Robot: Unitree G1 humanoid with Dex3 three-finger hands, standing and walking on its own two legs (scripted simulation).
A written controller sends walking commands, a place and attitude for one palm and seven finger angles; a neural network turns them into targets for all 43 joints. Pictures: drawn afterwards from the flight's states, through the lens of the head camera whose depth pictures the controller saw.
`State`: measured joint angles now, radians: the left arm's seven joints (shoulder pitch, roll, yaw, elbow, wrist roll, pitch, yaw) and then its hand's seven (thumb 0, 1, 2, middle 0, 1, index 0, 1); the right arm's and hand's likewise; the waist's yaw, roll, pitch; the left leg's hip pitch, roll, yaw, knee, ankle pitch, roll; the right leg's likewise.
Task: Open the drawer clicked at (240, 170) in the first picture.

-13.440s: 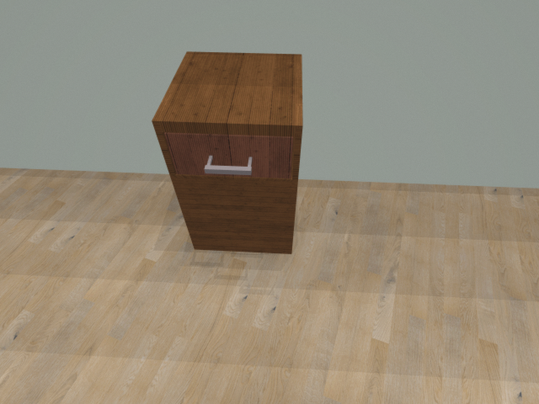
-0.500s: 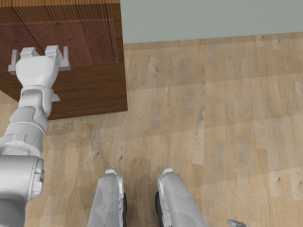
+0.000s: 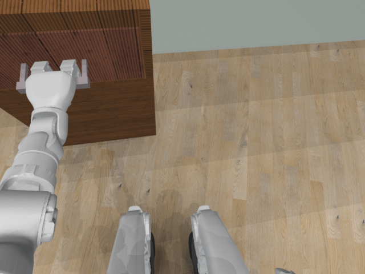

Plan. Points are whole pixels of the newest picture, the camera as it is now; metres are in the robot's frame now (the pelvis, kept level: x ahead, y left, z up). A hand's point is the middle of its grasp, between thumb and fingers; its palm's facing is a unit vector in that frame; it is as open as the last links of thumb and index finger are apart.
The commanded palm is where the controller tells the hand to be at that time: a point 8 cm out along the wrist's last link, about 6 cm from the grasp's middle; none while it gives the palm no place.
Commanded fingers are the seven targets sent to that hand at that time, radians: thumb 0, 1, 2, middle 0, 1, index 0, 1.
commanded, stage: pull the drawer open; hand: left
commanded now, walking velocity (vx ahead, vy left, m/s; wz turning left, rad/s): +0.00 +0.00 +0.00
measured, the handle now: (54, 76) +0.54 +0.27 -0.03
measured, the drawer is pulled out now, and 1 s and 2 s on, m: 0.00 0.09 0.19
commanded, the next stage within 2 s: none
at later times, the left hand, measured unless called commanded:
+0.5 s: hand (63, 115) +0.46 +0.25 -0.05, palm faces -0.03 -0.06 -1.00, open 5.1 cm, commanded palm +0.43 +0.24 -0.01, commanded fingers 0.00 0.90 0.90 -0.40 -1.35 -0.40 -1.35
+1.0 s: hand (63, 137) +0.40 +0.24 -0.05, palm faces -0.03 -0.05 -1.00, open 5.1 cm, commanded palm +0.38 +0.23 -0.01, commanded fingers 0.00 0.90 0.90 -0.40 -1.35 -0.40 -1.35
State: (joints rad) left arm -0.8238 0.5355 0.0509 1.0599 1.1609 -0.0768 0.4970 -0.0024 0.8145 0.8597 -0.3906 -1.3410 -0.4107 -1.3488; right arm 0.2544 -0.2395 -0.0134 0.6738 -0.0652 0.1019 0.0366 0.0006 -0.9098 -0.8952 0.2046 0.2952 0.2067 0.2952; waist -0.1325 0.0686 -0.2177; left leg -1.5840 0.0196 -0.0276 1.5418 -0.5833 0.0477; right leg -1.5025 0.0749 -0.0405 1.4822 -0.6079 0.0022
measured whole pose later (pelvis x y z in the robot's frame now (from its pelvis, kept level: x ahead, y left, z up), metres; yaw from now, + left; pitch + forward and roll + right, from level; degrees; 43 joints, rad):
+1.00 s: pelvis +0.01 +0.00 +0.02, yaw +2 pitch +32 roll -3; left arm -0.49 0.39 0.02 0.86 1.16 -0.11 0.61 0.00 0.81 0.85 -0.36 -1.35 -0.41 -1.35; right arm 0.19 -0.24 -0.05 0.67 -0.07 0.14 0.05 0.00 -0.91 -0.90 0.20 0.30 0.21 0.30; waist -0.05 0.06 -0.23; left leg -1.44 0.01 -0.01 1.46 -0.58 0.04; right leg -1.38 0.06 -0.02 1.43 -0.61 -0.01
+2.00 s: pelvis +0.01 -0.01 +0.03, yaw +2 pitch +29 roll -2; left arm -0.08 0.29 -0.04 0.54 1.17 -0.07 0.67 0.00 0.80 0.85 -0.35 -1.35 -0.41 -1.35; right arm 0.11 -0.23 -0.05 0.62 -0.07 0.12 0.03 0.01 -0.91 -0.90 0.20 0.30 0.21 0.30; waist 0.01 0.04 -0.24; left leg -1.36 0.01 -0.01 1.44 -0.58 0.03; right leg -1.30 0.06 -0.02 1.42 -0.62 -0.02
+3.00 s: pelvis +0.01 -0.02 +0.01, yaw +3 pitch +28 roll -1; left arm 0.34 0.28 -0.03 0.23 1.18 -0.16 0.67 0.00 0.78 0.82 -0.37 -1.35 -0.41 -1.35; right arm 0.05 -0.22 -0.03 0.57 -0.09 0.09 0.00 0.01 -0.91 -0.90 0.20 0.30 0.21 0.30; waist 0.07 0.04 -0.26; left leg -1.39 0.00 -0.01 1.51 -0.61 0.01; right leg -1.34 0.06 -0.02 1.51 -0.67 -0.04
